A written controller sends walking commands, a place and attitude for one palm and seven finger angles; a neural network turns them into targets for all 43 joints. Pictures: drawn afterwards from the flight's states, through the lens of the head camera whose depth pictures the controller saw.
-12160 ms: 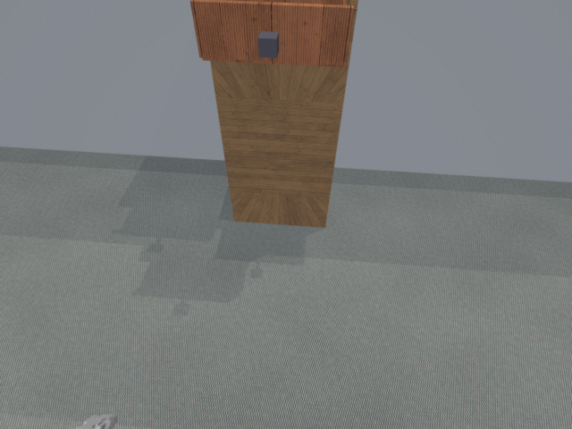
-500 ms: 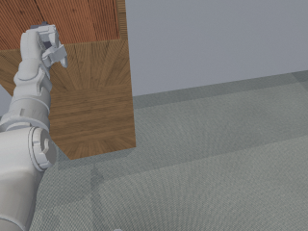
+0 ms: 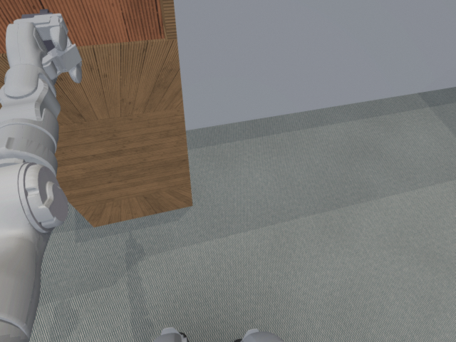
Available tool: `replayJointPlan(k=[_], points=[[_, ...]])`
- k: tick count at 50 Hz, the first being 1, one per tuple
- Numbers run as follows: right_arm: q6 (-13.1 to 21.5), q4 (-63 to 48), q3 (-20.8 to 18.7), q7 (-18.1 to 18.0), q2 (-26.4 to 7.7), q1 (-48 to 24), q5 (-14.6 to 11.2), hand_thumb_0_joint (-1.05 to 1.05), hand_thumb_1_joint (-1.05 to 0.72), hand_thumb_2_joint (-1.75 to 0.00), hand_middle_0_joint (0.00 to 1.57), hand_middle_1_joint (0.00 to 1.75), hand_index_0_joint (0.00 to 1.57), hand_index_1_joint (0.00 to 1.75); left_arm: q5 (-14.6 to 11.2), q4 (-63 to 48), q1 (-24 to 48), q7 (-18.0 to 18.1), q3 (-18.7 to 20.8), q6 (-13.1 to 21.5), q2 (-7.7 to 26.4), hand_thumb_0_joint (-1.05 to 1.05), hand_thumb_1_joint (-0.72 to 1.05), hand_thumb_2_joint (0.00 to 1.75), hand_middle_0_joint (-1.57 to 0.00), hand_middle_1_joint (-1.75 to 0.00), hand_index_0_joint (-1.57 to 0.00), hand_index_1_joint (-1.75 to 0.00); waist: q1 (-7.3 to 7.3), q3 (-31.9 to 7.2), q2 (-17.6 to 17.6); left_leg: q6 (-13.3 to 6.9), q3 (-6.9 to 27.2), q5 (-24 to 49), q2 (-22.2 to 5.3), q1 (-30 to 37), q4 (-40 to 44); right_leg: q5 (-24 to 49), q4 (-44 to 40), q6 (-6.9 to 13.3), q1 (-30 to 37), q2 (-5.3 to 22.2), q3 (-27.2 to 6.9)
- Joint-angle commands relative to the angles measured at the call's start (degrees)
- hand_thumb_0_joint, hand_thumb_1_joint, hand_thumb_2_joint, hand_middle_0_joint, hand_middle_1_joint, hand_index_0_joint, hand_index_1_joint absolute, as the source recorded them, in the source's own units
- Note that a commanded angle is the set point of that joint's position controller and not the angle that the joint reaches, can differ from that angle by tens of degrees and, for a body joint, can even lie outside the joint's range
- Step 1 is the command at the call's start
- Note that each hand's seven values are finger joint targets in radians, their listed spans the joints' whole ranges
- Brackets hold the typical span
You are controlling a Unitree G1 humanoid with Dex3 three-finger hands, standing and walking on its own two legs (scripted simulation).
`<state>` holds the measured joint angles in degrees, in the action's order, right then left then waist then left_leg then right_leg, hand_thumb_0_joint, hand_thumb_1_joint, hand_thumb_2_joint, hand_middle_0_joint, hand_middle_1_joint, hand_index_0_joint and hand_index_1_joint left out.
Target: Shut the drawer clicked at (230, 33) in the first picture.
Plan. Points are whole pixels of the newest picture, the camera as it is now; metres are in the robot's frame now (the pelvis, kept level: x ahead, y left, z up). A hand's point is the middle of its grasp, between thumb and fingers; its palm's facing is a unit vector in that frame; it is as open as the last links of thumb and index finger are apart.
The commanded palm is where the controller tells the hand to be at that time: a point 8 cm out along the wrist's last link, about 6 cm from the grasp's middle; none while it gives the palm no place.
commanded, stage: pull the fist back off the drawer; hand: left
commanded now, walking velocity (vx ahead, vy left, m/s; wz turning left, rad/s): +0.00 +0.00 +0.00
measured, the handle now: (44, 26) +0.62 +0.23 +0.17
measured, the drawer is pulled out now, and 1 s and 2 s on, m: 0.00 0.00 0.00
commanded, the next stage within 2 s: draw the hand back to the body in 0.60 s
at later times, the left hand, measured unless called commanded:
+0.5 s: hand (71, 57) +0.54 +0.18 +0.18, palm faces +0.11 -0.99 +0.01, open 3.3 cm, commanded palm +0.50 +0.23 +0.17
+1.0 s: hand (48, 103) +0.45 +0.20 +0.17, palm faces +0.12 -0.99 +0.03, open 3.3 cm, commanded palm +0.41 +0.25 +0.18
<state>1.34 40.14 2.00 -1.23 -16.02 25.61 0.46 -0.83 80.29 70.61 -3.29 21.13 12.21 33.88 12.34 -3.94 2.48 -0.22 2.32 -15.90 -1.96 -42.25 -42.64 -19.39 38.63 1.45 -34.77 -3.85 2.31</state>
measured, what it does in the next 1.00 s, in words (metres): stands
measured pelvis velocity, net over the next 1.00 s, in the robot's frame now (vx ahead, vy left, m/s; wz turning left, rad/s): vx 0.05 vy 0.00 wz -0.01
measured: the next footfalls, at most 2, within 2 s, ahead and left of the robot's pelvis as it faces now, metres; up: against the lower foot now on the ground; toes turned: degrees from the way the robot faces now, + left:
none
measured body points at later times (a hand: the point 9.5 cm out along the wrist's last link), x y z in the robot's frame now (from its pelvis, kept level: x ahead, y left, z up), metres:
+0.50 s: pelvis +0.03 +0.01 +0.01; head +0.09 +0.01 +0.45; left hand +0.53 +0.23 +0.18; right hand +0.00 -0.25 -0.11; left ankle +0.04 +0.11 -0.71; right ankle -0.01 -0.11 -0.71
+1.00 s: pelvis +0.05 +0.00 +0.02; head +0.05 -0.01 +0.47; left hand +0.44 +0.25 +0.17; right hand +0.17 -0.25 -0.09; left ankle +0.04 +0.11 -0.71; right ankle -0.01 -0.11 -0.71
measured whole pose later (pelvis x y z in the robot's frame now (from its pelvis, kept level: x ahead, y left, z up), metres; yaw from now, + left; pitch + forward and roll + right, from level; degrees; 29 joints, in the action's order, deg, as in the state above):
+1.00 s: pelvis +0.05 +0.00 +0.02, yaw +0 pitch +6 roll -1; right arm -2.2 33.7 0.8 -2.0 -14.8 17.1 -3.6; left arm -11.4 31.4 29.5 -6.7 17.1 -2.3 17.7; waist 1.4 -6.2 2.4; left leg -0.7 0.0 -18.5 -0.6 -23.2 -36.0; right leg -21.8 32.7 1.3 -16.6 -2.3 0.0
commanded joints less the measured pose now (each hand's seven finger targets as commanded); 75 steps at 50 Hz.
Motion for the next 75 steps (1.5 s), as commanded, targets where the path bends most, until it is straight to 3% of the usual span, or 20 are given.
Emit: replayJointPlan(k=[1, 6, 9, 12, 15, 18, 23, 28, 35, 38, 42, 47, 53, 57, 60, 61, 63, 67, 71, 75], points=[[1.3, -2.3, -3.4, -0.8, -10.5, 10.5, 0.4, 0.0, -0.9, -0.9, 0.2, 0.3, 0.2, 0.3, 0.4, -15.7, 36.1, 0.5, 1.5, 4.4, 16.5, 0.0, 0.9, 0.9, -1.4, -1.6, -1.4, -1.6, 2.78, -23.2, 5.3, -2.8, 1.0, 3.5, 0.3, 21.6, 3.2, 4.9, -7.5, -1.8, -0.2, 0.9, -2.7], [1.4, -2.6, -3.5, -0.4, -10.1, 10.4, 0.4, 0.0, -0.9, -0.9, 0.2, 0.3, 0.2, 0.3, -0.2, -16.5, 34.4, 0.1, -0.1, 4.0, 13.2, 0.0, 0.9, 0.9, -1.4, -1.6, -1.4, -1.6, 2.14, -22.2, 6.0, -2.6, 0.9, 2.8, 0.4, 21.7, 4.0, 4.3, -7.7, -1.6, -0.1, 0.7, -2.1], [1.2, -2.9, -3.9, -0.4, -10.3, 10.6, 0.4, 0.0, -0.9, -0.9, 0.2, 0.3, 0.2, 0.3, -0.7, -18.2, 31.4, 0.1, 3.1, 4.2, 16.1, 0.0, 0.9, 0.9, -1.4, -1.6, -1.4, -1.6, 0.5, -24.4, 5.6, -2.6, 0.7, 5.1, 0.5, 22.5, 3.8, 6.3, -7.5, -1.4, 2.2, 0.6, -2.1], [1.3, -3.5, -4.1, -0.1, -9.7, 10.0, 0.3, 0.0, -0.9, -0.9, 0.2, 0.3, 0.2, 0.3, -1.7, -20.4, 27.2, -0.5, 1.3, 4.3, 11.4, 0.0, 0.9, 0.9, -1.4, -1.6, -1.4, -1.6, -0.63, -24.2, 6.1, -2.5, 0.4, 7.6, 0.6, 24.5, 4.1, 8.3, -7.5, -1.0, 3.1, 0.2, -1.7], [1.0, -4.2, -4.4, -0.1, -9.9, 9.2, 0.0, 0.0, -0.9, -0.9, 0.2, 0.3, 0.2, 0.3, -2.9, -23.3, 22.5, -0.7, 4.2, 4.0, 13.2, 0.0, 0.9, 0.9, -1.4, -1.6, -1.4, -1.6, -2.38, -25.0, 4.1, -2.7, -0.4, 9.5, 0.6, 24.6, 4.4, 11.5, -7.4, -1.1, 6.1, 0.0, -1.7], [0.5, -5.3, -4.4, 0.1, -9.3, 8.1, -0.4, 0.0, -0.9, -0.9, 0.2, 0.3, 0.2, 0.3, -2.8, -24.5, 17.1, -1.2, 2.7, 3.1, 10.5, 0.0, 0.9, 0.9, -1.4, -1.6, -1.4, -1.6, -3.48, -22.4, 4.1, -2.7, -1.0, 11.6, 0.8, 24.5, 4.8, 14.5, -7.1, -0.8, 7.2, 0.0, -1.3], [-0.1, -8.0, -5.0, 0.2, -8.6, 5.2, -1.2, 0.0, -0.9, -0.9, 0.2, 0.3, 0.2, 0.3, -4.8, -33.0, 5.2, -1.6, 3.3, 1.0, 7.0, 0.0, 0.9, 0.9, -1.4, -1.6, -1.4, -1.6, -6.78, -24.5, 3.6, -2.6, -1.7, 19.4, 1.0, 28.8, 4.9, 21.8, -6.5, -0.3, 11.2, -0.3, -0.7], [-0.7, -8.6, -5.3, -0.1, -8.5, 2.7, -2.1, 0.0, -0.9, -0.9, 0.2, 0.3, 0.2, 0.3, -6.9, -40.4, 3.3, -1.6, 2.4, -3.2, 4.5, 0.0, 0.9, 0.9, -1.4, -1.6, -1.4, -1.6, -6.78, -21.0, -0.4, -2.9, -2.1, 23.2, 1.0, 29.5, 5.3, 27.0, -7.0, -0.6, 13.3, -0.2, -0.6], [-0.6, -7.3, -4.9, -0.6, -7.5, 0.2, -2.2, 0.0, -0.9, -0.9, 0.2, 0.3, 0.2, 0.3, -6.4, -45.6, 8.9, -0.9, -2.8, -3.9, -0.5, 0.0, 0.9, 0.9, -1.4, -1.6, -1.4, -1.6, -4.86, -20.6, 4.2, -2.4, -0.5, 25.7, 0.9, 35.5, 4.4, 25.7, -6.8, -0.4, 9.1, 0.3, -0.4], [-0.8, -8.9, -4.9, -0.7, -7.5, -2.0, -2.6, 0.0, -0.9, -0.9, 0.2, 0.3, 0.2, 0.3, -8.1, -45.7, -2.8, -2.2, -1.6, -5.1, -1.5, 0.0, 0.9, 0.9, -1.4, -1.6, -1.4, -1.6, -7.9, -24.7, 3.0, -2.3, -0.9, 29.2, 1.3, 36.5, 4.4, 29.6, -6.2, -0.1, 13.6, 0.6, -0.6], [-1.0, -11.7, -4.7, -0.6, -7.3, -5.2, -3.2, 0.0, -0.9, -0.9, 0.2, 0.3, 0.2, 0.3, -10.1, -53.2, -11.8, -3.9, -1.8, -7.6, -2.7, 0.0, 0.9, 0.9, -1.4, -1.6, -1.4, -1.6, -10.3, -25.1, -0.6, -2.7, -1.4, 31.2, 1.7, 35.4, 5.2, 33.7, -6.1, -0.2, 19.0, 0.9, -0.3], [-1.1, -14.2, -4.0, -1.4, -6.8, -9.9, -3.9, 0.0, -0.9, -0.9, 0.2, 0.3, 0.2, 0.3, -11.6, -62.2, -18.2, -3.5, 0.4, -11.3, -0.9, 0.0, 0.9, 0.9, -1.4, -1.6, -1.4, -1.6, -11.66, -17.6, -4.7, -3.1, -2.6, 23.4, 2.3, 30.8, 7.6, 32.7, -7.9, -0.6, 21.7, 1.4, -0.6], [0.5, -15.1, -3.1, -2.6, -5.5, -14.5, -4.0, 0.0, -0.9, -0.9, 0.2, 0.3, 0.2, 0.3, -11.5, -75.7, -21.5, -3.6, -1.9, -12.3, -2.7, 0.0, 0.9, 0.9, -1.4, -1.6, -1.4, -1.6, -11.69, -17.6, 2.0, -2.9, -2.3, 21.5, 2.4, 35.0, 8.6, 29.0, -9.0, -0.2, 21.3, 1.6, -1.1], [1.8, -15.3, -2.7, -3.3, -5.4, -16.7, -4.4, 0.0, -0.9, -0.9, 0.2, 0.3, 0.2, 0.3, -13.3, -77.8, -28.8, -5.6, -4.0, -14.6, -5.8, 0.0, 0.9, 0.9, -1.4, -1.6, -1.4, -1.6, -11.8, -15.1, 0.4, -2.8, -1.9, 18.9, 2.4, 35.6, 9.5, 26.0, -10.1, -0.2, 20.6, 1.6, -0.6], [2.5, -15.7, -2.2, -3.9, -5.3, -18.9, -4.7, 0.0, -0.9, -0.9, 0.2, 0.3, 0.2, 0.3, -14.8, -78.7, -35.0, -6.4, -1.8, -17.8, -4.7, 0.0, 0.9, 0.9, -1.4, -1.6, -1.4, -1.6, -13.18, -12.7, -1.5, -2.6, -1.6, 15.0, 2.7, 33.9, 11.0, 22.5, -11.2, -0.4, 20.8, 2.0, -0.5], [3.1, -15.6, -1.7, -3.6, -4.8, -20.1, -3.3, 0.0, -0.9, -0.9, 0.2, 0.3, 0.2, 0.3, -8.1, -84.2, -38.5, -1.0, -3.8, -12.4, -0.9, 0.0, 0.9, 0.9, -1.4, -1.6, -1.4, -1.6, -13.18, -6.6, -1.8, -2.4, -2.6, 12.5, 2.9, 34.6, 13.2, 19.6, -15.2, -0.9, 18.4, 2.8, -2.4], [2.8, -14.5, -1.4, -3.7, -4.5, -21.2, -3.1, 0.0, -0.9, -0.9, 0.2, 0.3, 0.2, 0.3, -7.8, -80.5, -46.3, 2.7, -5.2, -10.5, -5.4, 0.0, 0.9, 0.9, -1.4, -1.6, -1.4, -1.6, -12.96, -2.6, -5.4, -2.4, -2.3, 8.7, 2.4, 32.7, 14.8, 15.8, -16.6, -1.3, 18.8, 3.1, -2.3], [2.7, -14.2, -1.4, -4.0, -4.3, -22.8, -2.6, 0.0, -0.9, -0.9, 0.2, 0.3, 0.2, 0.3, -6.0, -89.2, -47.7, 5.5, -5.1, -7.3, -4.0, 0.0, 0.9, 0.9, -1.4, -1.6, -1.4, -1.6, -13.27, -5.3, -2.5, -2.5, -2.7, 8.6, 2.1, 37.0, 17.3, 13.0, -18.8, -1.0, 22.4, 3.1, -2.7], [3.9, -13.8, -1.1, -4.3, -3.4, -23.9, -1.8, 0.0, -0.9, -0.9, 0.2, 0.3, 0.2, 0.3, -4.5, -98.3, -49.9, 7.9, -3.9, -4.3, -3.2, 0.0, 0.9, 0.9, -1.4, -1.6, -1.4, -1.6, -13.69, -8.2, 4.5, -2.0, -2.5, 10.7, 2.1, 41.8, 19.1, 13.7, -19.8, -0.4, 25.1, 3.1, -2.5], [4.4, -13.2, -1.1, -4.4, -3.1, -24.5, -1.2, 0.0, -0.9, -0.9, 0.2, 0.3, 0.2, 0.3, -4.2, -100.7, -59.7, 8.6, -4.4, -3.2, -4.9, 0.0, 0.9, 0.9, -1.4, -1.6, -1.4, -1.6, -14.31, -4.8, 3.3, -1.8, -2.5, 11.1, 2.0, 41.9, 20.7, 13.5, -21.5, -0.4, 26.2, 3.0, -2.2]])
